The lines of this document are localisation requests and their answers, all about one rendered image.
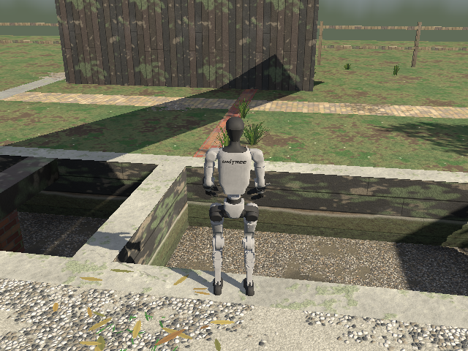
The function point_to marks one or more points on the robot right forearm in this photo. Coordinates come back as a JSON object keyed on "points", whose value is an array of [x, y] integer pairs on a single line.
{"points": [[261, 190]]}

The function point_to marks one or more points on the robot left forearm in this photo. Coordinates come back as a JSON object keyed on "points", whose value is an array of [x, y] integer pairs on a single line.
{"points": [[207, 188]]}

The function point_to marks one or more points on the left robot foot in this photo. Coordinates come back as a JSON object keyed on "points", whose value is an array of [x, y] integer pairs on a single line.
{"points": [[217, 287]]}

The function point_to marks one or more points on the robot left upper arm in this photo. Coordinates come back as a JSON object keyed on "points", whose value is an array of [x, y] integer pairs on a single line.
{"points": [[210, 157]]}

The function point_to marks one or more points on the robot torso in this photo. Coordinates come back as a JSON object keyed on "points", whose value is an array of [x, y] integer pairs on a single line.
{"points": [[234, 174]]}

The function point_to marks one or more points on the robot left hand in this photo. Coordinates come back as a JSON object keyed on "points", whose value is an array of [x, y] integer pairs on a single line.
{"points": [[216, 188]]}

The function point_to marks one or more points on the robot right upper arm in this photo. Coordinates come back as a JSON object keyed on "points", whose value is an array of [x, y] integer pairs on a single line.
{"points": [[259, 167]]}

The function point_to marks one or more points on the robot right hand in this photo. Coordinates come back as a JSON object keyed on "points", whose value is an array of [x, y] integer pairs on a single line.
{"points": [[254, 190]]}

